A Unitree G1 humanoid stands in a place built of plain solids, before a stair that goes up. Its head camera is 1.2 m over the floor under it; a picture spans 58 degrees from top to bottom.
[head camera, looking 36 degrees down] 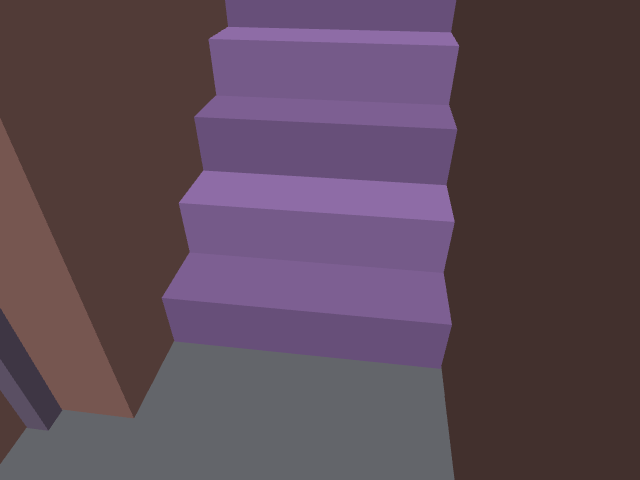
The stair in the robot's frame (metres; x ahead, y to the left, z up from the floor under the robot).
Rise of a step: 0.21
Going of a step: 0.25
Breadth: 0.93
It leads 7 degrees to the right of straight ahead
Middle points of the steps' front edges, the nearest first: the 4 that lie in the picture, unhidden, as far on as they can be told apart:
0.98 0.06 0.21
1.22 0.03 0.43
1.47 -0.01 0.64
1.72 -0.04 0.85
